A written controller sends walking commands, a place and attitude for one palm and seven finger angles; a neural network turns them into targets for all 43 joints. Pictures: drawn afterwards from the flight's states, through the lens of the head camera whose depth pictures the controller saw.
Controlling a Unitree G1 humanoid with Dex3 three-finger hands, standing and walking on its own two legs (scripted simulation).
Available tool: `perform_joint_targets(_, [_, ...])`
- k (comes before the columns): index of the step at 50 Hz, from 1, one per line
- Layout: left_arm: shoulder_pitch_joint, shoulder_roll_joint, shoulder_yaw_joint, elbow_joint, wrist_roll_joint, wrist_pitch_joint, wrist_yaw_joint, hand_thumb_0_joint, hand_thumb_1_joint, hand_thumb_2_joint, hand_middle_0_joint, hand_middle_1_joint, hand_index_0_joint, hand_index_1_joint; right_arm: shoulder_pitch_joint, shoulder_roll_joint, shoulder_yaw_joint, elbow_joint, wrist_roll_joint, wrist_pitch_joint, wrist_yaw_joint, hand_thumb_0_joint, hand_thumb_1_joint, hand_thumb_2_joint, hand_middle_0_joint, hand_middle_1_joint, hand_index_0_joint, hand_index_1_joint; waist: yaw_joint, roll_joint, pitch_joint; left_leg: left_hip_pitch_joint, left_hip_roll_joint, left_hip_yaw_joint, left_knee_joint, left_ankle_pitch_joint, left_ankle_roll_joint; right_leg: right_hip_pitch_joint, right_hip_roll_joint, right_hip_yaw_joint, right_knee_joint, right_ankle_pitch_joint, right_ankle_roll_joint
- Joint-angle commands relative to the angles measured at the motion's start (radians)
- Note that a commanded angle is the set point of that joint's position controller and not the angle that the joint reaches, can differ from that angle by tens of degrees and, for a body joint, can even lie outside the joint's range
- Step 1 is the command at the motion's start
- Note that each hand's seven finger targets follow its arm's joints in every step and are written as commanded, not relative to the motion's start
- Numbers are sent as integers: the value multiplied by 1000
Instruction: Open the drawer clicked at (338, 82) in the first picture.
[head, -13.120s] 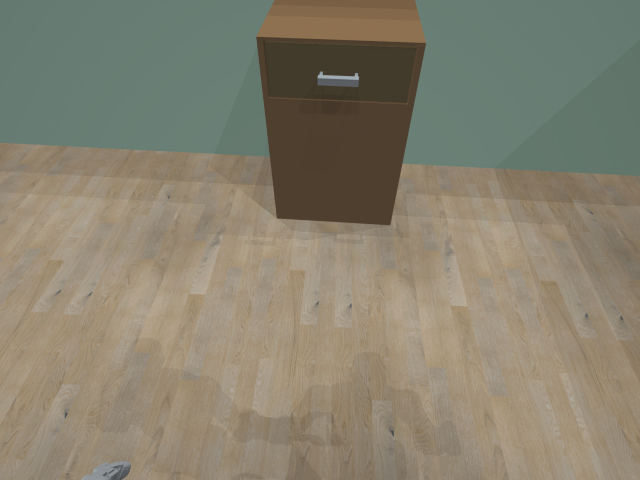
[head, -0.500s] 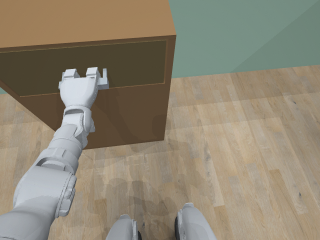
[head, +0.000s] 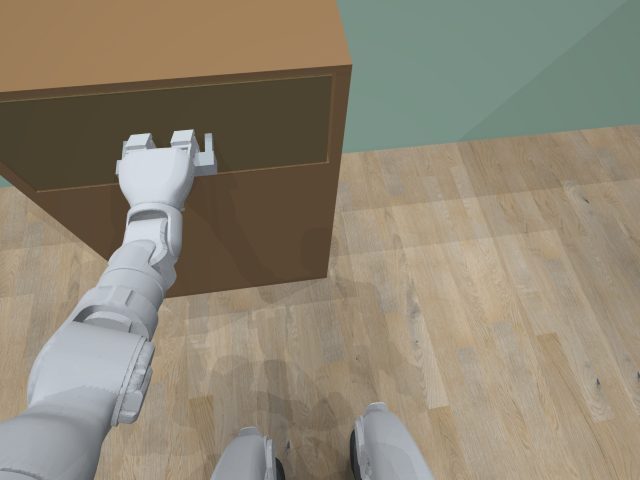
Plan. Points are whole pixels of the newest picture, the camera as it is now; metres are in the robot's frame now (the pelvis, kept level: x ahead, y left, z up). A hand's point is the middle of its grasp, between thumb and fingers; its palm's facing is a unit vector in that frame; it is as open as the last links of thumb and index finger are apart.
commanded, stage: close the thumb around the handle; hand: left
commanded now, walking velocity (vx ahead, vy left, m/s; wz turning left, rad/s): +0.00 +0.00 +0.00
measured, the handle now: (168, 155) +0.55 +0.17 -0.01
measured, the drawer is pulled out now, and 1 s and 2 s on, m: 0.00 0.08 0.20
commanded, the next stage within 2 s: pull the drawer open in 0.12 s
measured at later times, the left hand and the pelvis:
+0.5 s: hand (173, 202) +0.49 +0.17 -0.03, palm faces -0.05 -0.03 -1.00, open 6.0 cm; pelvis +0.01 +0.00 +0.01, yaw -1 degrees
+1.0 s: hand (173, 248) +0.42 +0.16 -0.03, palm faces -0.03 -0.05 -1.00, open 6.0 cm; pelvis +0.04 +0.00 +0.03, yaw -1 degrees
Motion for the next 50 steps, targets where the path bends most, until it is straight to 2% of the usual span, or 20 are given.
perform_joint_targets(1, [-324, 164, 32, -128, 1, -1, 27, 0, 900, 900, -400, -1350, -400, -1350, 155, -166, -58, -37, -2, -9, -9, 0, -900, -900, 200, 300, 200, 300, -22, -19, -470, 266, -33, -38, -119, 397, 8, 323, 59, -22, -90, 297, -45])
perform_joint_targets(2, [-355, 142, 12, -141, 1, -1, 29, 0, 900, 900, -400, -1350, -400, -1350, 157, -164, -59, -34, -4, -10, -9, 0, -900, -900, 200, 300, 200, 300, -37, -11, -465, 274, -31, -39, -118, 399, 9, 312, 60, -23, -95, 298, -44])
perform_joint_targets(3, [-337, 166, 35, -130, -2, 3, 31, 0, 900, 900, -400, -1350, -400, -1350, 158, -167, -59, -33, -4, -9, -8, 0, -900, -900, 200, 300, 200, 300, -26, -18, -467, 266, -33, -36, -118, 394, 10, 323, 59, -21, -96, 297, -44])
perform_joint_targets(5, [-370, 158, 19, -138, -1, 6, 32, 0, 900, 900, -400, -1350, -400, -1350, 161, -167, -58, -31, -2, -9, -9, 0, -900, -900, 200, 300, 200, 300, -38, -13, -469, 268, -32, -42, -122, 387, 10, 316, 59, -22, -96, 289, -43])
perform_joint_targets(9, [-371, 183, 42, -140, -2, 10, 32, 0, 900, 900, -400, -1350, -400, -1350, 159, -171, -57, -27, -4, -7, -8, 0, -900, -900, 200, 300, 200, 300, -28, -5, -486, 281, -32, -45, -123, 401, 8, 322, 60, -24, -92, 294, -46])
perform_joint_targets(11, [-352, 149, 16, -126, -1, 11, 31, 0, 900, 900, -400, -1350, -400, -1350, 160, -165, -59, -29, -2, -7, -9, 0, -900, -900, 200, 300, 200, 300, -34, -15, -463, 279, -32, -42, -126, 398, 8, 320, 60, -24, -100, 295, -44])
perform_joint_targets(18, [-208, 109, 8, -145, -19, 2, 14, 0, 900, 900, -400, -1350, -400, -1350, 137, -156, -58, -53, 5, -6, -8, 0, -900, -900, 200, 300, 200, 300, 4, -33, -448, 276, -34, -23, -147, 393, 8, 378, 60, -21, -113, 320, -46])
perform_joint_targets(20, [-169, 112, 21, -176, -19, -6, 13, 0, 900, 900, -400, -1350, -400, -1350, 139, -155, -62, -56, 4, -4, -6, 0, -900, -900, 200, 300, 200, 300, 20, -21, -493, 314, -30, -25, -145, 447, 6, 395, 61, -22, -105, 358, -47])
perform_joint_targets(22, [-112, 70, 2, -214, -19, -12, 13, 0, 900, 900, -400, -1350, -400, -1350, 134, -147, -67, -64, 4, -1, -4, 0, -900, -900, 200, 300, 200, 300, 32, -27, -499, 340, -27, -21, -146, 507, 4, 417, 62, -23, -107, 409, -46])
perform_joint_targets(26, [5, 72, 24, -254, -20, -16, 21, 0, 900, 900, -400, -1350, -400, -1350, 116, -144, -70, -72, 7, 5, -3, 0, -900, -900, 200, 300, 200, 300, 56, -66, -473, 335, -27, -11, -158, 530, 6, 463, 61, -18, -119, 457, -46])
perform_joint_targets(28, [35, 34, 0, -280, -18, -11, 31, 0, 900, 900, -400, -1350, -400, -1350, 106, -137, -73, -76, 9, 8, -2, 0, -900, -900, 200, 300, 200, 300, 53, -82, -450, 341, -27, -6, -167, 531, 6, 475, 61, -19, -131, 470, -46])
perform_joint_targets(30, [74, 58, 26, -312, -14, -8, 43, 0, 900, 900, -400, -1350, -400, -1350, 97, -136, -73, -77, 8, 13, 0, 0, -900, -900, 200, 300, 200, 300, 74, -63, -462, 356, -27, -3, -173, 566, 4, 495, 59, -16, -130, 498, -48])
perform_joint_targets(32, [97, 26, 3, -319, -4, 4, 54, 0, 900, 900, -400, -1350, -400, -1350, 83, -132, -75, -79, 8, 17, -3, 0, -900, -900, 200, 300, 200, 300, 65, -83, -429, 366, -25, -3, -180, 573, 3, 490, 60, -18, -141, 500, -47])
perform_joint_targets(35, [113, 11, -7, -374, 8, 18, 68, 0, 900, 900, -400, -1350, -400, -1350, 69, -125, -77, -85, 9, 24, -2, 0, -900, -900, 200, 300, 200, 300, 75, -47, -446, 416, -22, -10, -185, 627, 0, 488, 60, -20, -143, 510, -51])
perform_joint_targets(36, [140, -19, -24, -369, 7, 27, 72, 0, 900, 900, -400, -1350, -400, -1350, 66, -121, -78, -85, 9, 24, -1, 0, -900, -900, 200, 300, 200, 300, 73, -64, -429, 422, -20, -10, -188, 647, -1, 491, 60, -25, -147, 519, -50])
perform_joint_targets(39, [165, -30, -33, -400, 5, 43, 74, 0, 900, 900, -400, -1350, -400, -1350, 48, -118, -76, -92, 9, 29, -2, 0, -900, -900, 200, 300, 200, 300, 72, -66, -425, 430, -23, -9, -189, 657, -1, 507, 61, -22, -154, 547, -51])
perform_joint_targets(41, [249, -16, -13, -428, 9, 50, 76, 0, 900, 900, -400, -1350, -400, -1350, 37, -115, -75, -104, 10, 32, -3, 0, -900, -900, 200, 300, 200, 300, 99, -66, -437, 444, -23, -7, -198, 682, -3, 538, 59, -20, -155, 568, -51])
perform_joint_targets(42, [264, -56, -47, -441, 7, 56, 74, 0, 900, 900, -400, -1350, -400, -1350, 27, -111, -74, -111, 11, 32, -2, 0, -900, -900, 200, 300, 200, 300, 90, -83, -425, 448, -22, -6, -200, 679, -2, 541, 58, -21, -164, 575, -50])
perform_joint_targets(46, [338, -82, -66, -523, 7, 63, 73, 0, 900, 900, -400, -1350, -400, -1350, 1, -104, -72, -132, 14, 33, -3, 0, -900, -900, 200, 300, 200, 300, 96, -76, -419, 480, -18, -11, -207, 702, -3, 551, 59, -25, -172, 580, -51])
perform_joint_targets(50, [391, -44, -38, -568, 21, 66, 81, 0, 900, 900, -400, -1350, -400, -1350, -27, -101, -68, -141, 13, 32, -10, 0, -900, -900, 200, 300, 200, 300, 113, -65, -400, 479, -23, -6, -217, 670, -6, 565, 58, -20, -175, 574, -55])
